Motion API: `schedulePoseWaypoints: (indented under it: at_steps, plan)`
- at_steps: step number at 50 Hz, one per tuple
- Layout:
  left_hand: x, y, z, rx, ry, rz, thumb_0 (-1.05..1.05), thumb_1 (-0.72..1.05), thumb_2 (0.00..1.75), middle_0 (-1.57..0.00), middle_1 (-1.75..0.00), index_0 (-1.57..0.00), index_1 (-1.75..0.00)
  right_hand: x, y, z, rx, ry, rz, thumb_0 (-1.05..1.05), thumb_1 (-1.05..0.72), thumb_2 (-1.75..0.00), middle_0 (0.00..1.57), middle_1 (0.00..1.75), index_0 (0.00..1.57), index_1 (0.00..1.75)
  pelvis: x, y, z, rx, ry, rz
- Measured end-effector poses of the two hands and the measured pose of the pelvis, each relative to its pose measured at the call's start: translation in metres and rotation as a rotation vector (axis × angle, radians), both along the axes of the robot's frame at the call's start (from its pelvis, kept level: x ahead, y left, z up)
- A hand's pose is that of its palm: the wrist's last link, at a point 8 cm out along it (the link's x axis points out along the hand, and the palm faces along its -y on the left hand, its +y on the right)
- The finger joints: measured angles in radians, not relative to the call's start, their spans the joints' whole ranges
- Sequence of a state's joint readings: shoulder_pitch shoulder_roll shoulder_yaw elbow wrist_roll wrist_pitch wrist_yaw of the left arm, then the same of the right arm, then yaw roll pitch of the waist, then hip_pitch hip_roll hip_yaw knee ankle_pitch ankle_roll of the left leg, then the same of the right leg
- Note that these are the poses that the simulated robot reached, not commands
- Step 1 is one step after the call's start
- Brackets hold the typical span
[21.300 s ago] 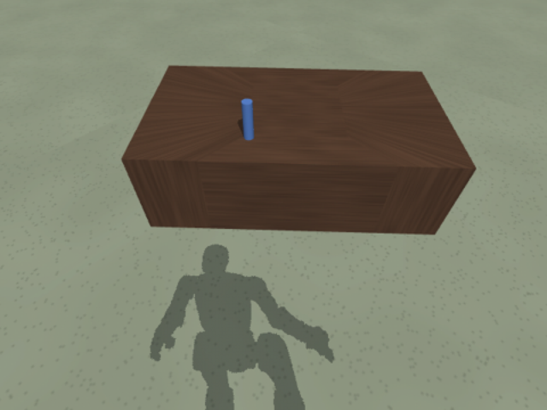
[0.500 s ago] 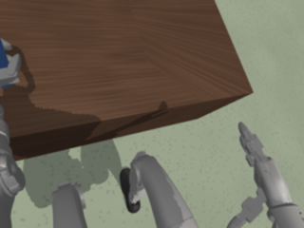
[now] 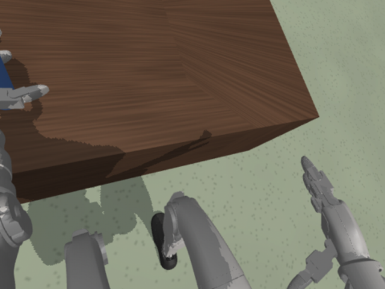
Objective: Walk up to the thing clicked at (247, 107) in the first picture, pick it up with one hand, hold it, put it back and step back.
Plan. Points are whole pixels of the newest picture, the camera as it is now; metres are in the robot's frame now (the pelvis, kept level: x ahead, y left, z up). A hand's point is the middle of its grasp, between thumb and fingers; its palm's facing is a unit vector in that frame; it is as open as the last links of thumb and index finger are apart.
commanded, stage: withdraw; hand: left
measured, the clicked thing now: out of the picture +0.56 +0.20 -0.06
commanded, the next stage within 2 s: rise in 0.46 s
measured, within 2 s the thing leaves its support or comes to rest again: neither
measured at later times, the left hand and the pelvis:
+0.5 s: hand out of the picture +0.58 +0.25 +0.04, palm faces +0.22 -0.98 -0.02, open 17.1 cm; pelvis +0.00 +0.00 +0.03, yaw +0 degrees
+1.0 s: hand out of the picture +0.53 +0.35 +0.15, palm faces +0.41 -0.87 -0.28, open 17.4 cm; pelvis +0.04 +0.00 +0.13, yaw +1 degrees
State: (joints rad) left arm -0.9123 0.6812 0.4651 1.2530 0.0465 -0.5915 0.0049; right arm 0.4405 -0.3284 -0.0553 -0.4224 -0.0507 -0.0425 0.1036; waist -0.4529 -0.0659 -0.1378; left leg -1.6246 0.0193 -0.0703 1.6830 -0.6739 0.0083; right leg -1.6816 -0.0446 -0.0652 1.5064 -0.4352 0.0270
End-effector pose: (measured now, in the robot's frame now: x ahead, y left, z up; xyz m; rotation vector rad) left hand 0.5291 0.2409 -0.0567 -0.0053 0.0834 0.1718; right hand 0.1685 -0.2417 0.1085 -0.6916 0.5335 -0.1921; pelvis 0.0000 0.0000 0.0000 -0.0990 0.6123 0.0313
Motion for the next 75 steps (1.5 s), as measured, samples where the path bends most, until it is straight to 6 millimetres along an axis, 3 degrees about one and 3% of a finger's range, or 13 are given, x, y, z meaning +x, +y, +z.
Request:
schedulePoseWaypoints:
  at_steps: [11,15,19,29,39,44,50,55,63,68,75]
  plan:
    - [0.001,0.002,0.001,0.000,-0.006,0.013,-0.01,-0.37,0.29,-0.43,-0.39,-0.44,-0.38,0.002,-0.001,0.006,-0.014,-0.016,0.015,-0.01,0.52,-0.05,0.06,0.06,0.07,0.05,-0.001,-0.003,-0.001,0.006,-0.004,-0.001]
    - [0.005,0.009,0.015,0.001,-0.038,0.021,-0.01,-0.43,0.22,-0.30,-0.28,-0.31,-0.28,0.002,0.001,0.015,-0.017,-0.036,0.020,-0.01,0.52,-0.05,0.06,0.06,0.07,0.05,-0.001,-0.004,0.002,0.009,-0.013,-0.003]
    - [0.010,0.024,0.038,0.006,-0.053,0.030,-0.02,-0.48,0.16,-0.21,-0.19,-0.21,-0.19,-0.003,-0.002,0.020,-0.010,-0.035,-0.009,-0.01,0.52,-0.05,0.06,0.06,0.07,0.05,0.000,-0.005,0.010,0.008,-0.024,-0.004]
    - [0.013,0.073,0.128,0.039,-0.034,0.053,-0.02,-0.53,0.06,-0.09,-0.07,-0.10,-0.07,-0.009,-0.009,0.015,0.105,0.023,-0.095,-0.01,0.52,-0.06,0.06,0.06,0.07,0.05,0.009,0.000,0.045,0.011,-0.071,-0.004]
    - [-0.017,0.112,0.169,0.146,0.271,0.179,-0.02,-0.58,0.07,-0.08,-0.07,-0.08,-0.08,0.006,-0.004,0.035,0.208,0.070,-0.083,-0.01,0.49,-0.07,0.06,0.06,0.07,0.06,0.024,0.004,0.092,0.033,-0.154,-0.010]
    - [-0.027,0.134,0.206,0.158,0.286,0.278,-0.02,-0.56,0.07,-0.08,-0.07,-0.07,-0.08,0.013,-0.005,0.045,0.234,0.081,-0.095,-0.01,0.35,-0.18,0.09,0.11,0.10,0.10,0.033,0.003,0.112,0.040,-0.196,-0.004]
    - [-0.040,0.145,0.231,0.186,0.328,0.307,-0.02,-0.54,0.07,-0.06,-0.06,-0.06,-0.07,0.033,0.021,0.028,0.360,0.124,-0.050,0.00,0.01,-0.41,0.12,0.17,0.13,0.17,0.042,0.003,0.127,0.041,-0.215,-0.003]
    - [-0.064,0.137,0.228,0.232,0.396,0.266,-0.01,-0.52,0.08,-0.06,-0.06,-0.06,-0.06,0.043,0.038,0.023,0.462,0.145,-0.022,0.00,-0.29,-0.57,0.15,0.21,0.15,0.21,0.051,0.005,0.138,0.045,-0.246,-0.005]
    - [-0.119,0.086,0.200,0.218,0.466,0.143,-0.02,-0.56,0.05,-0.06,-0.05,-0.05,-0.06,0.051,0.024,0.029,0.461,0.155,-0.070,0.01,-0.64,-0.75,0.18,0.26,0.18,0.26,0.068,0.004,0.156,0.056,-0.312,-0.005]
    - [-0.157,0.055,0.192,0.176,0.468,0.115,-0.02,-0.58,0.04,-0.06,-0.05,-0.05,-0.05,0.062,0.020,0.032,0.461,0.139,-0.086,0.01,-0.79,-0.84,0.19,0.29,0.19,0.28,0.075,0.000,0.163,0.067,-0.360,0.002]
    - [-0.219,0.028,0.193,0.154,0.501,0.106,-0.02,-0.59,0.03,-0.06,-0.05,-0.06,-0.05,0.074,0.021,0.030,0.496,0.112,-0.083,0.01,-0.87,-0.89,0.20,0.30,0.20,0.30,0.080,-0.006,0.169,0.083,-0.412,0.011]
